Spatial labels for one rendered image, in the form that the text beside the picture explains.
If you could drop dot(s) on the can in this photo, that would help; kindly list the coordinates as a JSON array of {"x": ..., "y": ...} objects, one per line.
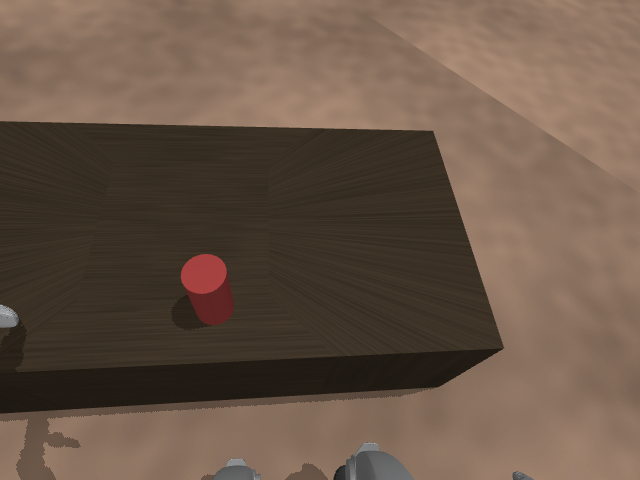
[{"x": 206, "y": 282}]

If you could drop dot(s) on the left robot hand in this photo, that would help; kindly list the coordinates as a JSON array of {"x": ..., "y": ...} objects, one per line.
[{"x": 8, "y": 317}]

